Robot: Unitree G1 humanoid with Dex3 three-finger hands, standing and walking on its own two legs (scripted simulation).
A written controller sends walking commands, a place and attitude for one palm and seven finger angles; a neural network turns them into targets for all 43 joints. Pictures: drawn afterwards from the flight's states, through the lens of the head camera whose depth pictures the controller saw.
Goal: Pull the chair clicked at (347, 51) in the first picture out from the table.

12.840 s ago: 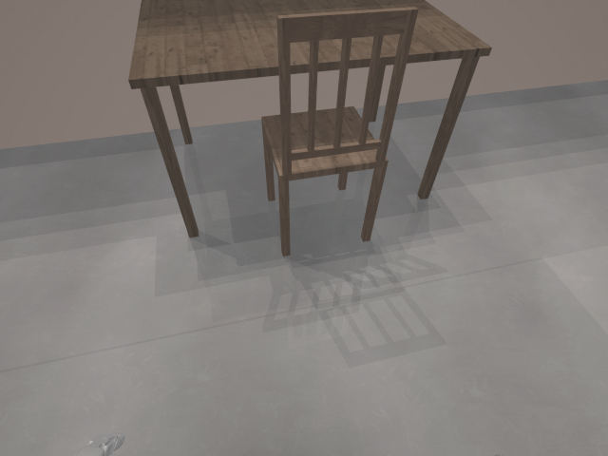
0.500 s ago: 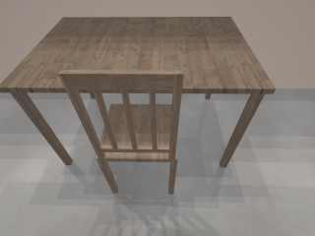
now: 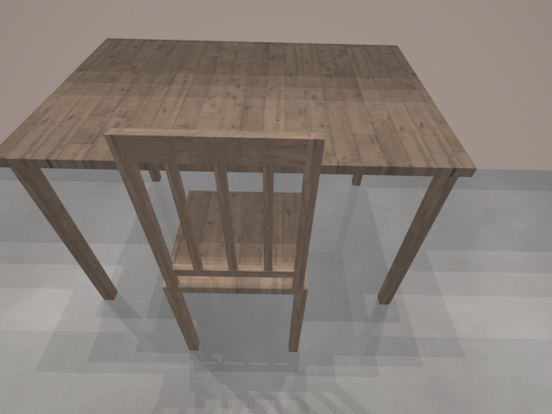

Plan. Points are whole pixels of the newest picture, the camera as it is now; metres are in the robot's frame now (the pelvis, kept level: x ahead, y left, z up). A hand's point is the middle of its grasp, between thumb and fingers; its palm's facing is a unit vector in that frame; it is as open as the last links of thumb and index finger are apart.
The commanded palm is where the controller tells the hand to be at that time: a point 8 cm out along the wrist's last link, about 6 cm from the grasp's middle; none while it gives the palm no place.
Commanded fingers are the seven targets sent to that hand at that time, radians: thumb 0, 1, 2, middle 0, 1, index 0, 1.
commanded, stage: look again from close up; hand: left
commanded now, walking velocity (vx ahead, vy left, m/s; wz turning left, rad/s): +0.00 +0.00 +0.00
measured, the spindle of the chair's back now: (227, 223) +0.51 +0.13 -0.07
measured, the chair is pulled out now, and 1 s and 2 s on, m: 0.00 0.00 0.00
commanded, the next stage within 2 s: shuffle to correct the standing spot in 1.56 s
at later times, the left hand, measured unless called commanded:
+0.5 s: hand out of the picture -0.01 +0.18 -0.17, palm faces +0.02 -0.98 -0.19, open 7.4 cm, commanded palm none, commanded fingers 0.00 0.90 0.90 -0.20 -0.30 -0.20 -0.30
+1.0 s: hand out of the picture -0.01 +0.17 -0.17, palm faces +0.02 -0.98 -0.18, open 7.4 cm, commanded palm none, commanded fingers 0.00 0.90 0.90 -0.20 -0.30 -0.20 -0.30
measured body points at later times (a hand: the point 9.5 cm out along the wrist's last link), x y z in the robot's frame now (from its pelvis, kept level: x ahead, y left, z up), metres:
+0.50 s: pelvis +0.00 +0.01 +0.00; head +0.01 +0.01 +0.45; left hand -0.01 +0.23 -0.15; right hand +0.00 -0.20 -0.16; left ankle -0.01 +0.11 -0.73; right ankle +0.06 -0.12 -0.73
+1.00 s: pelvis +0.01 +0.01 +0.01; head +0.01 +0.00 +0.45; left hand -0.01 +0.22 -0.15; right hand -0.02 -0.19 -0.16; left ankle -0.01 +0.11 -0.73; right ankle +0.06 -0.12 -0.73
